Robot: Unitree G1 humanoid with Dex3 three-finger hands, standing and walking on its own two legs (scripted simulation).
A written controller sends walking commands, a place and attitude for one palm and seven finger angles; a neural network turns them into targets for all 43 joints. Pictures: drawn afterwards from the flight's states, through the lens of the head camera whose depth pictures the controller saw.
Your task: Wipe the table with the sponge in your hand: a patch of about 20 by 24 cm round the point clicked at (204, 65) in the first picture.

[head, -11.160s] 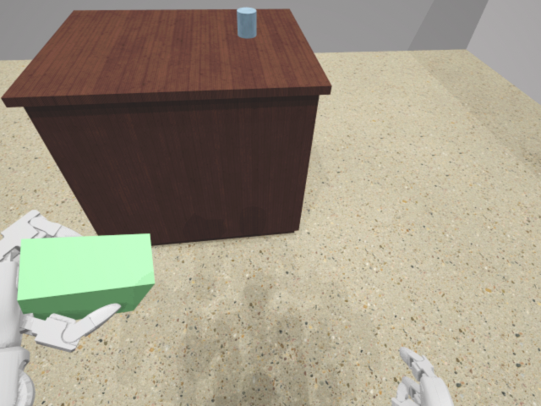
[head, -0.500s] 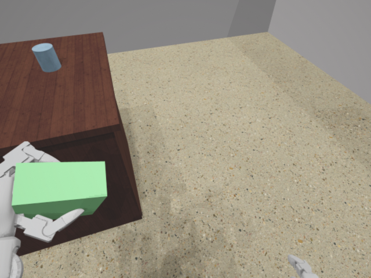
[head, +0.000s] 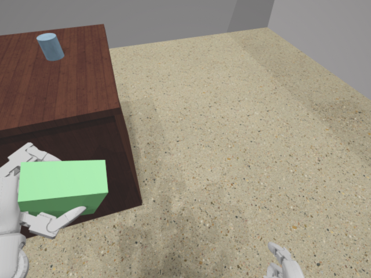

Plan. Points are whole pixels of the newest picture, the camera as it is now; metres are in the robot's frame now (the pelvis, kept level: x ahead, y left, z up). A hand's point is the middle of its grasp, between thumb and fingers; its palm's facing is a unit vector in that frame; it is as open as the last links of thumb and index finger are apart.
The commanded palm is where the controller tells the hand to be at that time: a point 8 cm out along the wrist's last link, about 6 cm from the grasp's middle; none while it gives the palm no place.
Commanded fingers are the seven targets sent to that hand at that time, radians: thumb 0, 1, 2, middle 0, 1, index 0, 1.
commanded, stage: come to a stop and stand still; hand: left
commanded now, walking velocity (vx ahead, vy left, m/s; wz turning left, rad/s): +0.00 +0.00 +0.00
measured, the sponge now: (75, 191) +0.23 +0.21 +0.13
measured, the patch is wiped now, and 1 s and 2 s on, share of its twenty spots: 0.00 0.00 0.00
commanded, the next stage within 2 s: look again from close up in 0.38 s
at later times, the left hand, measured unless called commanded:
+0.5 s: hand (36, 196) +0.20 +0.26 +0.15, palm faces +0.37 -0.81 -0.44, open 10.0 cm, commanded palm +0.14 +0.30 +0.18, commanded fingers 0.00 0.10 1.30 -1.20 -1.60 -1.20 -1.60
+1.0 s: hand (0, 172) +0.23 +0.32 +0.17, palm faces +0.46 -0.82 -0.34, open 10.0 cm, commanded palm +0.18 +0.34 +0.18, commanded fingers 0.00 0.10 1.30 -1.20 -1.60 -1.20 -1.60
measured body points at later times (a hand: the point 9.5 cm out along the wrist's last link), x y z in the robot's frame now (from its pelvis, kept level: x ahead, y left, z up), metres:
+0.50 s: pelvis -0.02 +0.02 +0.00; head -0.01 +0.02 +0.45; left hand +0.18 +0.30 +0.18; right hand +0.14 -0.21 -0.10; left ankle +0.00 +0.13 -0.73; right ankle +0.09 -0.04 -0.74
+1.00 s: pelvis +0.03 +0.06 +0.00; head +0.03 +0.08 +0.45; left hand +0.20 +0.36 +0.19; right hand +0.19 -0.15 -0.08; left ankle +0.00 +0.13 -0.73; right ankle +0.09 -0.04 -0.74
